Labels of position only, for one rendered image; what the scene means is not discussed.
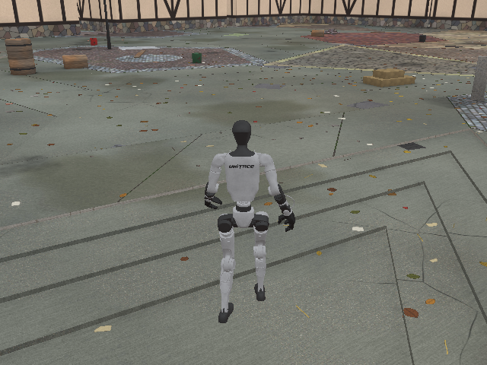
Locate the robot right foot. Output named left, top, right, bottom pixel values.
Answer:
left=254, top=283, right=266, bottom=301

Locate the robot left forearm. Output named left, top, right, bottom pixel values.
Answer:
left=204, top=182, right=215, bottom=202

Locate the robot foot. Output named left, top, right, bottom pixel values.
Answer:
left=218, top=303, right=234, bottom=323
left=254, top=283, right=266, bottom=301

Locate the robot right forearm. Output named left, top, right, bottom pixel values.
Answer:
left=274, top=184, right=292, bottom=216

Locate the right robot hand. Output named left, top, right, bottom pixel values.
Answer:
left=278, top=212, right=295, bottom=232

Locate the left robot hand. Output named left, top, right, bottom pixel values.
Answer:
left=205, top=196, right=222, bottom=209

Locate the robot left foot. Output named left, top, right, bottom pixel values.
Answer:
left=218, top=303, right=234, bottom=323

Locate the left robot upper arm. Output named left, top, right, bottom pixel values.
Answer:
left=207, top=153, right=227, bottom=193

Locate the right robot upper arm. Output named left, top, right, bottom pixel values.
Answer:
left=258, top=153, right=281, bottom=196

